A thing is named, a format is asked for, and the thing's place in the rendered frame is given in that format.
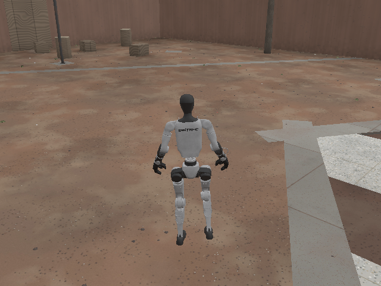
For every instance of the robot left upper arm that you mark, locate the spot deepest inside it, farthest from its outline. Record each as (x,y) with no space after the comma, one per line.
(170,126)

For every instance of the right robot hand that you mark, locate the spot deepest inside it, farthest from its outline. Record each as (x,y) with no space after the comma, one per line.
(226,163)

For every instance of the right robot foot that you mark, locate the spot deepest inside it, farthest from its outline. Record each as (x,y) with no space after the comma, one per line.
(209,234)

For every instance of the robot right upper arm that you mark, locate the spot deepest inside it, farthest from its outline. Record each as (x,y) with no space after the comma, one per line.
(206,124)

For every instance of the right robot forearm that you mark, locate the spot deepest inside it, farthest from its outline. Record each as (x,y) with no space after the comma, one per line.
(220,153)

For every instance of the left robot hand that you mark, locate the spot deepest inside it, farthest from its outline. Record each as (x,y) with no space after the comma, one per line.
(155,167)

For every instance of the left robot forearm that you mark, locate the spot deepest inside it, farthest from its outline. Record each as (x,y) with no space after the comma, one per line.
(159,156)

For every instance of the robot head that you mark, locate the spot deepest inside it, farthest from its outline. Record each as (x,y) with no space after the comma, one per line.
(187,104)

